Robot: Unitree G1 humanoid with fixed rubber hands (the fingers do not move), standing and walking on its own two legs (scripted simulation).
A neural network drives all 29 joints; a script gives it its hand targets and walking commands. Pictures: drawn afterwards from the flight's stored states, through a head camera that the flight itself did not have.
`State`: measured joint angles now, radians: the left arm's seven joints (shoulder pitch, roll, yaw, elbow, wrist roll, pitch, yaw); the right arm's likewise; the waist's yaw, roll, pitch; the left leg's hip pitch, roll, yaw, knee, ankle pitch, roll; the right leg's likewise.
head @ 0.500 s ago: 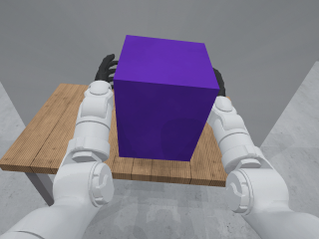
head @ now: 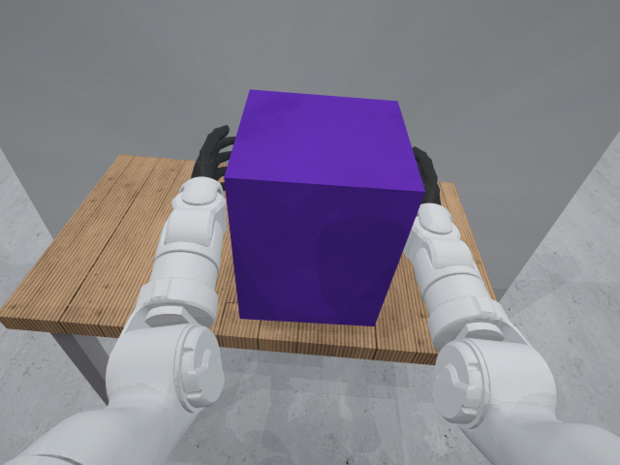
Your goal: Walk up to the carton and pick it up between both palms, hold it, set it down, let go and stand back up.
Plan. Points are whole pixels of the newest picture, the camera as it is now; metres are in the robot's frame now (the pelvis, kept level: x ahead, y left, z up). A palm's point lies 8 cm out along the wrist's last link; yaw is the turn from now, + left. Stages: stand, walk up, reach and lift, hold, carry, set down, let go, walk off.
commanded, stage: set down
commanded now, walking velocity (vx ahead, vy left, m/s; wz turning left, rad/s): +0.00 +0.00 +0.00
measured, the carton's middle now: (315, 214) +0.40 +0.00 +0.13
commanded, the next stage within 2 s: none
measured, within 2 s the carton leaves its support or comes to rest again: rests again in 1.08 s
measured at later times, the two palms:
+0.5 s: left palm (213, 202) +0.41 +0.13 +0.14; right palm (419, 220) +0.39 -0.15 +0.13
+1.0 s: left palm (214, 217) +0.40 +0.14 +0.11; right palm (417, 234) +0.38 -0.15 +0.11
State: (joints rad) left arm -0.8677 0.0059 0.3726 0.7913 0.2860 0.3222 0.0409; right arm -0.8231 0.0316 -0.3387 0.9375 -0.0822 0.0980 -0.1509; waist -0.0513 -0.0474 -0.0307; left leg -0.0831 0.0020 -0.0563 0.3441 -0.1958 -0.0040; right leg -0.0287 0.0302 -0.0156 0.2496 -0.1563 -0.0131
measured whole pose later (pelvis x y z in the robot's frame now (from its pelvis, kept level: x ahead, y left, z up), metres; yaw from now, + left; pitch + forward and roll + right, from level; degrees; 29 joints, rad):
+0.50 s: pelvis +0.00 +0.00 +0.00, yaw -1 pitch -2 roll -1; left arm -0.82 -0.03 0.41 0.82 0.31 0.23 0.03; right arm -0.77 0.07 -0.45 0.91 -0.21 0.03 -0.11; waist -0.03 -0.04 -0.03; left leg -0.11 0.01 -0.03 0.33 -0.19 0.00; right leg -0.07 0.03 -0.02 0.25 -0.15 -0.01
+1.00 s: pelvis +0.00 +0.01 +0.00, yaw -1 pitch -1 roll -1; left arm -0.79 -0.06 0.44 0.85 0.34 0.16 0.02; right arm -0.72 0.10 -0.53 0.89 -0.30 -0.05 -0.07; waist -0.02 -0.03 -0.02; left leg -0.14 0.00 0.00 0.32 -0.18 0.01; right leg -0.10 0.02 -0.02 0.25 -0.15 -0.01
